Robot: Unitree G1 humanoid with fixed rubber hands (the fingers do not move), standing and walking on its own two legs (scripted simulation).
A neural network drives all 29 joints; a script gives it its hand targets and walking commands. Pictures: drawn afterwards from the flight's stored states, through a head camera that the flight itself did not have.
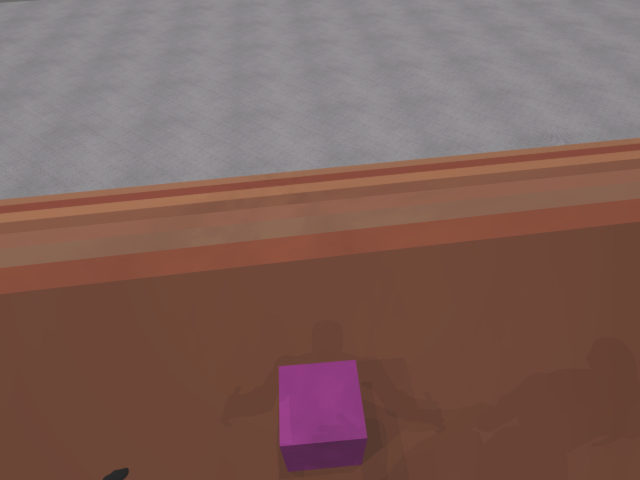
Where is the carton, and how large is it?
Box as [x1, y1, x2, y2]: [279, 360, 366, 471]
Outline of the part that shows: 355,360 279,366 279,445 288,471 361,464 366,442 366,431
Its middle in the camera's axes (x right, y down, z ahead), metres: +0.00 +0.49 +1.09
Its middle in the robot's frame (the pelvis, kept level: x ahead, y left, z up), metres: +0.43 +0.05 -0.66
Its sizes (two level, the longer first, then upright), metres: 0.210 0.200 0.250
